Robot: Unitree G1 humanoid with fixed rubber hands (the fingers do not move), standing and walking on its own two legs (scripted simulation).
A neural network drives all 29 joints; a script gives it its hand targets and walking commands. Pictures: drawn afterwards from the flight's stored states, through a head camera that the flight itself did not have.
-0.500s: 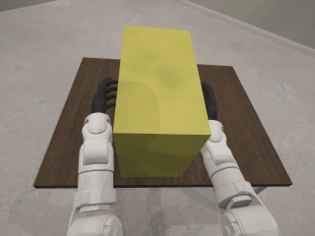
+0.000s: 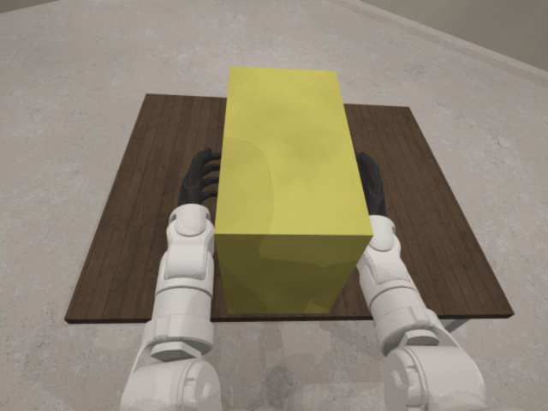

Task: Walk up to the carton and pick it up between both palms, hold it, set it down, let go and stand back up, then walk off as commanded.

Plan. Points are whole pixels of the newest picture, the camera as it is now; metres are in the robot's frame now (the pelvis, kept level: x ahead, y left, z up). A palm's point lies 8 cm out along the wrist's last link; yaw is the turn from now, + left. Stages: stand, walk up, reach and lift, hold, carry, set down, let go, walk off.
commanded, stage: set down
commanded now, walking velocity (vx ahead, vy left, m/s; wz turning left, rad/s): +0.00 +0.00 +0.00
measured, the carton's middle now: (280, 194) +0.43 -0.02 +0.06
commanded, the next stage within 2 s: none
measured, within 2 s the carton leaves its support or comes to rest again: neither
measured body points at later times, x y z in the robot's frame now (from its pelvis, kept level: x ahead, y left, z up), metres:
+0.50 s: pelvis +0.01 -0.01 +0.00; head +0.06 +0.02 +0.45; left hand +0.41 +0.12 +0.04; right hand +0.41 -0.15 +0.06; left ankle +0.00 +0.12 -0.75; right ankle -0.01 -0.11 -0.75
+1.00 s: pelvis +0.02 -0.01 -0.01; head +0.12 +0.01 +0.43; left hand +0.42 +0.12 -0.01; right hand +0.43 -0.14 +0.02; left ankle +0.00 +0.12 -0.75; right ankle -0.01 -0.11 -0.75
